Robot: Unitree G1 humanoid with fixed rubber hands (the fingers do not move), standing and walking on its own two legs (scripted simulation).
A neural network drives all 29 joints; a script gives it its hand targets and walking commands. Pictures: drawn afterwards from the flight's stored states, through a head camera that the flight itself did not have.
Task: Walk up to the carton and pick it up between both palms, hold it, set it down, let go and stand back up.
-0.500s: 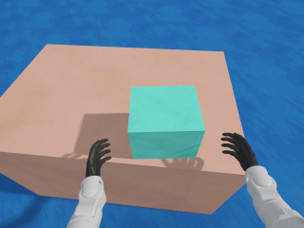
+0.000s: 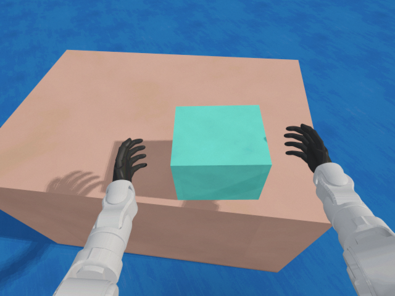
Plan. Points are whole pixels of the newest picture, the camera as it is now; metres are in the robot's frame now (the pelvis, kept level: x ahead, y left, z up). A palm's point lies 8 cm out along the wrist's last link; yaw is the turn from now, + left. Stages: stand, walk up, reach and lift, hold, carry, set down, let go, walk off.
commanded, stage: reach and lift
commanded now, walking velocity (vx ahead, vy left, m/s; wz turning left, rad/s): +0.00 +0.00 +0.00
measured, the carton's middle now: (217, 153) +0.47 +0.01 -0.05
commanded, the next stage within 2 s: none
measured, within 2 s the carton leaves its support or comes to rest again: neither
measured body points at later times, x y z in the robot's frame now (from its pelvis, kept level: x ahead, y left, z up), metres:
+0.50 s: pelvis +0.00 -0.01 +0.00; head +0.07 -0.01 +0.44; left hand +0.42 +0.22 +0.06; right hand +0.48 -0.18 +0.08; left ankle -0.02 +0.15 -0.74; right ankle +0.02 -0.13 -0.74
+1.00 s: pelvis +0.00 +0.00 -0.02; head +0.10 +0.00 +0.42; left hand +0.44 +0.21 +0.03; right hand +0.51 -0.18 +0.07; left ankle -0.02 +0.15 -0.74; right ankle +0.02 -0.13 -0.74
